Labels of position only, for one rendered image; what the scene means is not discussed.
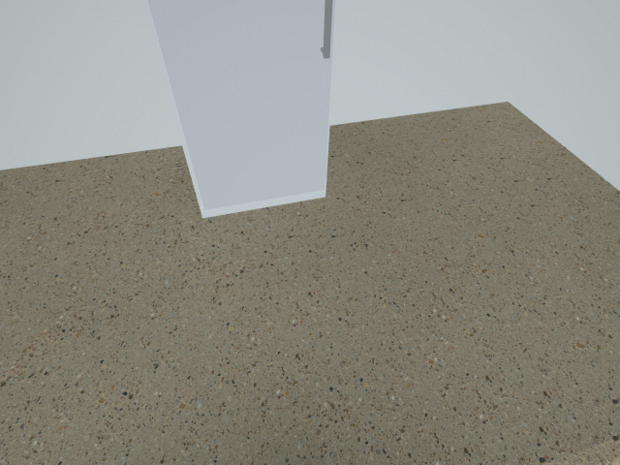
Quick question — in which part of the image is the fridge door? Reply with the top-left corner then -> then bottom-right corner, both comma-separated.
147,0 -> 335,210

